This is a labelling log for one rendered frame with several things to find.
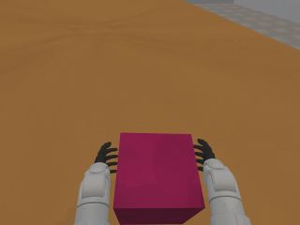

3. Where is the carton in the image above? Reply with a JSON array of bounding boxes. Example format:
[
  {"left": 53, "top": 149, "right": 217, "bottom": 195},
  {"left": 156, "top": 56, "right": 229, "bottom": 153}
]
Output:
[{"left": 112, "top": 132, "right": 205, "bottom": 225}]

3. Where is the robot right hand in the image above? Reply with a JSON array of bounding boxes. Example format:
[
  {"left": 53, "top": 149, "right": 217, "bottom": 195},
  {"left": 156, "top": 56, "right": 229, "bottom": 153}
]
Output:
[{"left": 193, "top": 139, "right": 216, "bottom": 172}]

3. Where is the robot left hand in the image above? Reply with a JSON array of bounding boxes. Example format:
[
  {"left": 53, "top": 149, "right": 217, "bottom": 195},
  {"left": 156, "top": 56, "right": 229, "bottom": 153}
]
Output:
[{"left": 94, "top": 142, "right": 118, "bottom": 173}]

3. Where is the left robot forearm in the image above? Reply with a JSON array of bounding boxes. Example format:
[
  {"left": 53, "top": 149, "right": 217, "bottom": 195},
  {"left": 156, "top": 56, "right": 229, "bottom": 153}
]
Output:
[{"left": 74, "top": 162, "right": 111, "bottom": 225}]

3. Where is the right robot forearm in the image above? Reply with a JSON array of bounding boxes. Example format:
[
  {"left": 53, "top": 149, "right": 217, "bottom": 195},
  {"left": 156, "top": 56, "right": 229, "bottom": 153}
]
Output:
[{"left": 202, "top": 158, "right": 251, "bottom": 225}]

